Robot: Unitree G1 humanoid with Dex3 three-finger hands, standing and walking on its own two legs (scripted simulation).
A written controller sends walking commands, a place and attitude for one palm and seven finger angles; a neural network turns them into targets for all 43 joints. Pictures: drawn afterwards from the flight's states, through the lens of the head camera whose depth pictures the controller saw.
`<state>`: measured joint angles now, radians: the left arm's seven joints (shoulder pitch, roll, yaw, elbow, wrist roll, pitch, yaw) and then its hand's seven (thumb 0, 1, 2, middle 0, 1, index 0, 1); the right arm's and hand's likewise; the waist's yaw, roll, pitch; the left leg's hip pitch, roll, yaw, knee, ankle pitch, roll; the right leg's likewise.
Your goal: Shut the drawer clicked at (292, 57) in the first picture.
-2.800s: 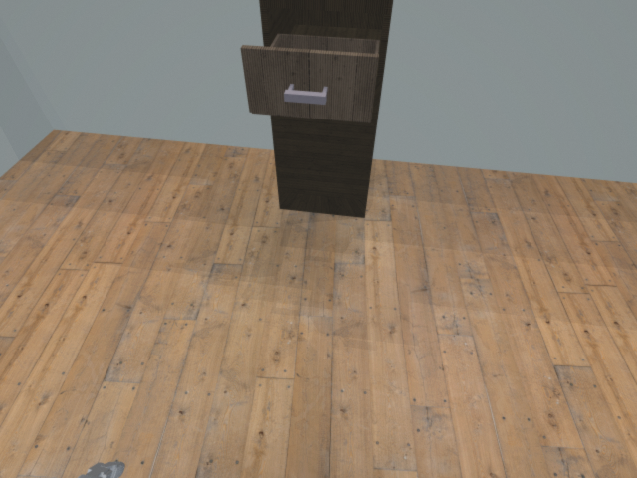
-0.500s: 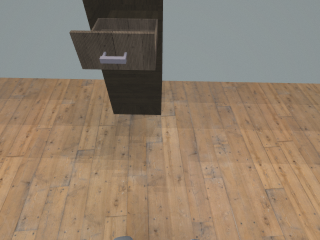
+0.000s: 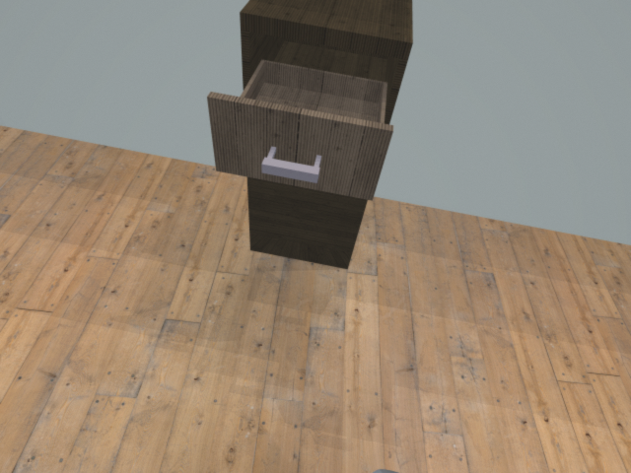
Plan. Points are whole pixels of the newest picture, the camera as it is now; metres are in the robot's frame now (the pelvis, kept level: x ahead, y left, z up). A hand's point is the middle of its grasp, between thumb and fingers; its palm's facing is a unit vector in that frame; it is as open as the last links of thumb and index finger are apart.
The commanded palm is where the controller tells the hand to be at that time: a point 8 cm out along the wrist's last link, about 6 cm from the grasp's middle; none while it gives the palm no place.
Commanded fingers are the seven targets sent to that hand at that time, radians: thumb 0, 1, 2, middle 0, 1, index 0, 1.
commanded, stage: take the last steps up to it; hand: left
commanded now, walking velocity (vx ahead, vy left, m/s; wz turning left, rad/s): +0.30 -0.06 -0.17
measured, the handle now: (293, 163) +0.66 +0.11 -0.01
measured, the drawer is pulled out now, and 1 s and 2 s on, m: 0.30 0.30 0.30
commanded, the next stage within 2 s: come to a stop and stand still in 0.92 s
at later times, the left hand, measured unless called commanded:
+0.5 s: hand (255, 385) +0.27 +0.11 -0.16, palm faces -0.14 -0.97 -0.18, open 7.3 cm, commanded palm none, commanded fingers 0.00 0.90 0.90 -0.20 -0.30 -0.20 -0.30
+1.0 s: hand (260, 416) +0.23 +0.09 -0.18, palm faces +0.07 -0.99 -0.14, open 7.3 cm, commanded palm none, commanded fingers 0.00 0.90 0.90 -0.20 -0.30 -0.20 -0.30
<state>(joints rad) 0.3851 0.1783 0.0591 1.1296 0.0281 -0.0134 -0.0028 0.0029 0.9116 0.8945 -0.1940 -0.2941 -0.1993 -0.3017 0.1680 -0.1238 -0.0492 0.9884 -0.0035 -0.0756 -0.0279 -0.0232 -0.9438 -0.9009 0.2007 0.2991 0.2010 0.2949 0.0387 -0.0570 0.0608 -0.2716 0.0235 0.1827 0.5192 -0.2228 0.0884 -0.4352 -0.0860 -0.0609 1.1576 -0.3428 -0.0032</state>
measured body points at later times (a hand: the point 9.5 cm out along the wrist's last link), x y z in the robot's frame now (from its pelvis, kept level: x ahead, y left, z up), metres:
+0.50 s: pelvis +0.14 -0.05 +0.00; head +0.17 -0.07 +0.45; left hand +0.28 +0.16 -0.14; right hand -0.02 -0.22 -0.15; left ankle +0.05 +0.06 -0.74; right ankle +0.22 -0.17 -0.72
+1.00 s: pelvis +0.29 -0.07 +0.00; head +0.30 -0.05 +0.45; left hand +0.23 +0.15 -0.16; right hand +0.40 -0.30 -0.13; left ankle +0.36 +0.03 -0.73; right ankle +0.22 -0.17 -0.74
